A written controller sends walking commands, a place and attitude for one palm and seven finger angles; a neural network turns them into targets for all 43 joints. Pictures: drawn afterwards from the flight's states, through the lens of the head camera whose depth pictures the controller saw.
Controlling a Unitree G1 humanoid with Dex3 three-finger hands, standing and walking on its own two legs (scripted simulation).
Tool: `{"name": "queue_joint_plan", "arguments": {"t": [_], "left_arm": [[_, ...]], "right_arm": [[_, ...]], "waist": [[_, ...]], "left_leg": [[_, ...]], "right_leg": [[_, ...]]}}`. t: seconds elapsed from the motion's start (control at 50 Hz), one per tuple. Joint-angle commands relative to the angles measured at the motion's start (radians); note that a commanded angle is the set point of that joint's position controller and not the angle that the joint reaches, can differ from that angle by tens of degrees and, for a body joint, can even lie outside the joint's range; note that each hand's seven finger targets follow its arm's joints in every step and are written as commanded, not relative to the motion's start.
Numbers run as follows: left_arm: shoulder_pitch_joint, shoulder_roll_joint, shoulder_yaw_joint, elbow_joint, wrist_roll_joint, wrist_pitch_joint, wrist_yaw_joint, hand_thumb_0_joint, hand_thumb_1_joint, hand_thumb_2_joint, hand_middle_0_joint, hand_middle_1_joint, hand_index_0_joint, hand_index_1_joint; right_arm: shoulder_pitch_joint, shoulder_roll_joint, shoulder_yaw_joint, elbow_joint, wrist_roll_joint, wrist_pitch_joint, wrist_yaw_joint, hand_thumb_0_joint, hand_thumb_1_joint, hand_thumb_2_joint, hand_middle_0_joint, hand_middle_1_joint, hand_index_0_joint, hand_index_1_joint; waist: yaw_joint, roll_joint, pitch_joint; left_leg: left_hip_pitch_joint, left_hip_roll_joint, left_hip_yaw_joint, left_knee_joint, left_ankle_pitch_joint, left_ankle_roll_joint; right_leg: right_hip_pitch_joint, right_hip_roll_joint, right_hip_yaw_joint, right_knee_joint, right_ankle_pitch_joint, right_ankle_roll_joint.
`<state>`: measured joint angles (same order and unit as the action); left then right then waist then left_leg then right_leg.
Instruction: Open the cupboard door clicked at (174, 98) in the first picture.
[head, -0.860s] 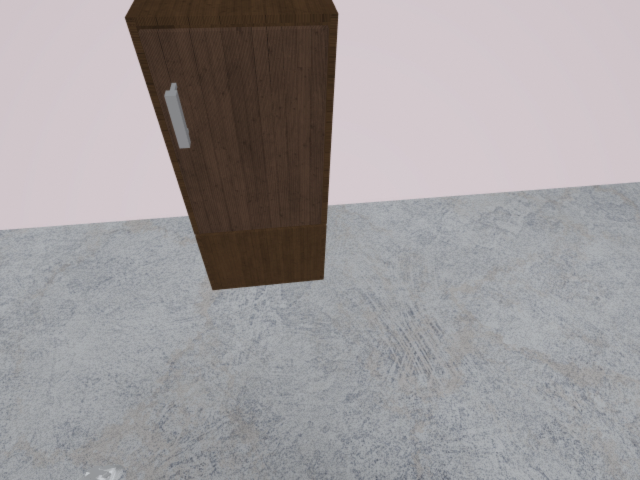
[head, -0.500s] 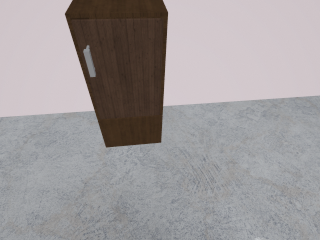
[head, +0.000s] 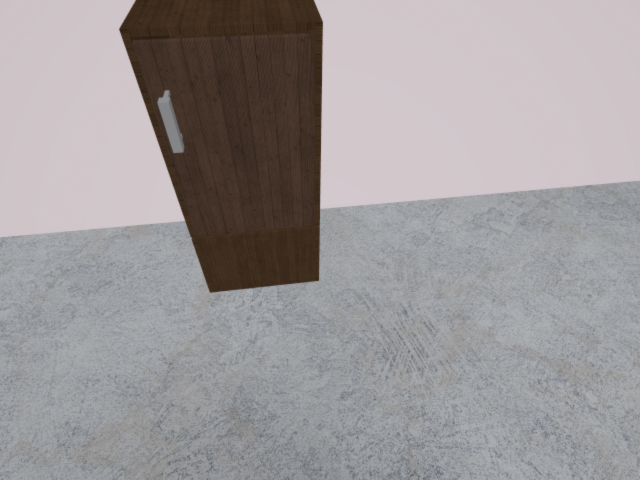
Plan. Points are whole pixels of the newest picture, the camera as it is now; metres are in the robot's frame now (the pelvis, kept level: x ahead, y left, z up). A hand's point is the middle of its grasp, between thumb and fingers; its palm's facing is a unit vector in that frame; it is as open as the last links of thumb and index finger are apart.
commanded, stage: stand and wait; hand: left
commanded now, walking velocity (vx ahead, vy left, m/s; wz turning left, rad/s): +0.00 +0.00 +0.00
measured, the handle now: (172, 121) +0.86 +0.40 -0.01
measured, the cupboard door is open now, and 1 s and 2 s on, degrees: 0 0 0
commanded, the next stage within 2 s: look at it before walking up in 0.16 s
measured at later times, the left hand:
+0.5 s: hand out of the picture +0.07 +0.24 -0.16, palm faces -0.02 -0.94 -0.33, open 7.4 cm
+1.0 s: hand out of the picture +0.08 +0.25 -0.15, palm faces -0.01 -0.94 -0.34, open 7.4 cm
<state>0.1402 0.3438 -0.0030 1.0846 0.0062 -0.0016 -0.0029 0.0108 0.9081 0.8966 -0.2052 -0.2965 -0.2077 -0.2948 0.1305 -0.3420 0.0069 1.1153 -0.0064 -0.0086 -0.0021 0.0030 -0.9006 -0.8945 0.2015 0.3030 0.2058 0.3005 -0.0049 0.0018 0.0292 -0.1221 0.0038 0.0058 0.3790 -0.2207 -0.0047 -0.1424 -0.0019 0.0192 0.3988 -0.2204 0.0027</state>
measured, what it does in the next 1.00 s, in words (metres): stands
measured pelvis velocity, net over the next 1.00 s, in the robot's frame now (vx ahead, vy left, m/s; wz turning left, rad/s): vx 0.00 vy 0.00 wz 0.01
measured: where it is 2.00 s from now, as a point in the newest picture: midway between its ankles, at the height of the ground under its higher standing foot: outside the picture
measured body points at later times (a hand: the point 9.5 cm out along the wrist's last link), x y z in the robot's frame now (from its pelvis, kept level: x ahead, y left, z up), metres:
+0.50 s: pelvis +0.00 +0.00 +0.00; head +0.00 +0.00 +0.45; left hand +0.08 +0.29 -0.13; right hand +0.08 -0.30 -0.13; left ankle -0.01 +0.12 -0.74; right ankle +0.00 -0.12 -0.74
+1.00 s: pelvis +0.00 +0.00 +0.00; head +0.00 +0.00 +0.45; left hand +0.08 +0.30 -0.13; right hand +0.08 -0.30 -0.13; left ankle -0.01 +0.12 -0.74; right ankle +0.00 -0.12 -0.74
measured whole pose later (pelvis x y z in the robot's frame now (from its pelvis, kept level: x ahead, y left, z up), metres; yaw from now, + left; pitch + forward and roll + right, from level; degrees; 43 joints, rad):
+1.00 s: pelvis +0.00 +0.00 +0.00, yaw +0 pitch -2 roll +0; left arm 0.14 0.35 0.00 1.09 0.01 0.00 0.00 0.01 0.91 0.90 -0.21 -0.30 -0.21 -0.29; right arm 0.12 -0.34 0.01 1.11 0.00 -0.01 0.00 0.00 -0.90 -0.89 0.20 0.30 0.21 0.30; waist 0.00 0.00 0.03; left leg -0.11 0.00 0.00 0.36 -0.21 -0.01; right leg -0.13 0.00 0.01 0.37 -0.21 0.00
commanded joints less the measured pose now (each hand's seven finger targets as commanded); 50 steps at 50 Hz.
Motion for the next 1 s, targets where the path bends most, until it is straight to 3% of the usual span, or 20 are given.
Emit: {"name": "queue_joint_plan", "arguments": {"t": [0.0, 0.74, 0.92, 0.98], "left_arm": [[-0.048, 0.203, 0.039, -0.067, 0.004, -0.026, 0.015, 0.000, 0.900, 0.900, -0.200, -0.300, -0.200, -0.300], [-0.039, 0.206, 0.040, -0.060, 0.004, -0.031, 0.016, 0.000, 0.900, 0.900, -0.200, -0.300, -0.200, -0.300], [-0.039, 0.208, 0.043, -0.063, 0.005, -0.027, 0.017, 0.000, 0.900, 0.900, -0.200, -0.300, -0.200, -0.300], [-0.031, 0.183, 0.042, -0.067, 0.004, -0.018, 0.019, 0.000, 0.900, 0.900, -0.200, -0.300, -0.200, -0.300]], "right_arm": [[-0.061, -0.200, -0.041, -0.065, -0.004, -0.023, -0.010, 0.000, -0.900, -0.900, 0.200, 0.300, 0.200, 0.300], [-0.065, -0.205, -0.041, -0.062, -0.001, -0.026, -0.013, 0.000, -0.900, -0.900, 0.200, 0.300, 0.200, 0.300], [-0.067, -0.205, -0.041, -0.067, 0.000, -0.023, -0.011, 0.000, -0.900, -0.900, 0.200, 0.300, 0.200, 0.300], [-0.057, -0.180, -0.037, -0.072, -0.002, -0.016, -0.010, 0.000, -0.900, -0.900, 0.200, 0.300, 0.200, 0.300]], "waist": [[0.006, -0.015, -0.041], [0.004, 0.000, -0.071], [0.008, 0.005, -0.050], [0.009, 0.013, -0.048]], "left_leg": [[-0.016, 0.107, -0.097, -0.066, 0.095, 0.034], [0.028, 0.121, -0.090, -0.070, 0.187, 0.030], [0.004, 0.118, -0.102, -0.071, 0.193, 0.032], [-0.016, 0.113, -0.110, -0.053, 0.198, 0.030]], "right_leg": [[-0.018, -0.118, 0.102, -0.084, 0.082, -0.034], [0.015, -0.119, 0.094, -0.082, 0.208, -0.032], [0.018, -0.121, 0.073, -0.076, 0.188, -0.026], [0.010, -0.124, 0.062, -0.052, 0.172, -0.019]]}}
